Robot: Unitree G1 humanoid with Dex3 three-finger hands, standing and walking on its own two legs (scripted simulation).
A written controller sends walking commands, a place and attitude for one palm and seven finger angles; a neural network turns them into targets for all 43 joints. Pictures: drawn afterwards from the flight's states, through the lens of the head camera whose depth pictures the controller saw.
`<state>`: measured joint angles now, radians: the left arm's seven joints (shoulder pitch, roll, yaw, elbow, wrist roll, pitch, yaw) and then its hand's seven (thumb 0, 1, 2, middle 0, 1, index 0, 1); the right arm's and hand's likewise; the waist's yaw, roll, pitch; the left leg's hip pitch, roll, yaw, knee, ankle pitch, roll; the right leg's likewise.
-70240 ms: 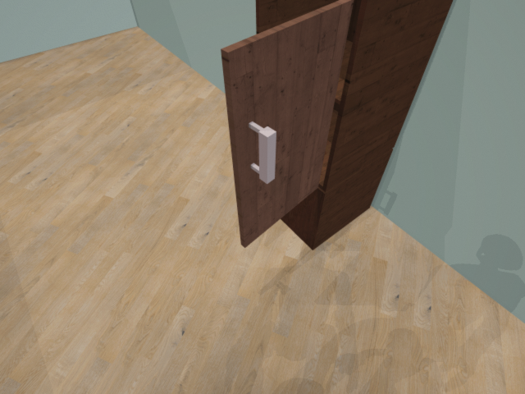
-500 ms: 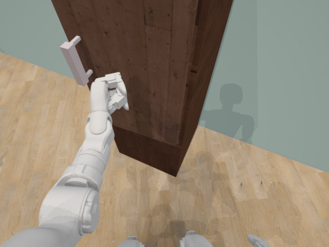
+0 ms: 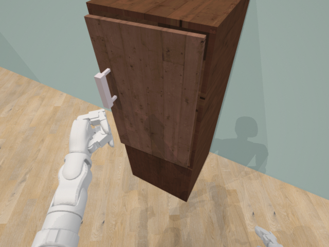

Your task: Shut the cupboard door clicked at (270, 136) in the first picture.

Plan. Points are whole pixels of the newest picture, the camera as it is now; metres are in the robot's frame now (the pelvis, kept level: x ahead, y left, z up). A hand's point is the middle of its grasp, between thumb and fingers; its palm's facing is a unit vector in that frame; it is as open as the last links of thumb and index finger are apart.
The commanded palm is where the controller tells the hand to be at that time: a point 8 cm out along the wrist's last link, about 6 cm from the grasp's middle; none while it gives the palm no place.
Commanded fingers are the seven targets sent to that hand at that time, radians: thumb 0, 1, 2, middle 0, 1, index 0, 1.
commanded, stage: draw the hand back to the body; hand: left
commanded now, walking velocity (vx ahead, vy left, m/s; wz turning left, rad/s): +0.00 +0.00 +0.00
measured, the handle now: (107, 88) +0.61 +0.22 +0.05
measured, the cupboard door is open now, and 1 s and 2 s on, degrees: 4 4 4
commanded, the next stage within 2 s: step back with the hand held close in 1.08 s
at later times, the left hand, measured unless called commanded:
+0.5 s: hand (41, 163) +0.24 +0.24 +0.16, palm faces +0.36 -0.87 -0.33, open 4.6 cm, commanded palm +0.19 +0.28 +0.18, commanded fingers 0.00 0.90 0.90 -0.45 -0.57 -0.45 -0.57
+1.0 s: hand (7, 178) +0.20 +0.27 +0.18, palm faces +0.49 -0.78 -0.39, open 7.3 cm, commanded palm +0.15 +0.30 +0.20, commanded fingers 0.00 0.90 0.90 -0.20 -0.30 -0.20 -0.30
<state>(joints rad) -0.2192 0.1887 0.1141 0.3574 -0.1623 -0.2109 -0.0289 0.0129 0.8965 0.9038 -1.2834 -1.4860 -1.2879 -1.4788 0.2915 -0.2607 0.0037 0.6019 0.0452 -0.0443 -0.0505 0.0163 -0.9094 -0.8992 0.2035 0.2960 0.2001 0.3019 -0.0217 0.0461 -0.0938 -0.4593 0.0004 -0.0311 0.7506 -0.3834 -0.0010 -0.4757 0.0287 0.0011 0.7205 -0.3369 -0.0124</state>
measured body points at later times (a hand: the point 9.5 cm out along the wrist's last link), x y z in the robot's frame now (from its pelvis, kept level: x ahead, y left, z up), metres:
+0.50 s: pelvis +0.01 +0.00 +0.03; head -0.01 -0.02 +0.48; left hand +0.22 +0.28 +0.18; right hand +0.21 -0.20 -0.06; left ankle +0.00 +0.12 -0.71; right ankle +0.02 -0.11 -0.71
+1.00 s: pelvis +0.02 +0.00 +0.03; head -0.01 -0.03 +0.48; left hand +0.17 +0.31 +0.20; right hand +0.21 -0.22 -0.06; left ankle +0.00 +0.12 -0.71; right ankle +0.02 -0.11 -0.71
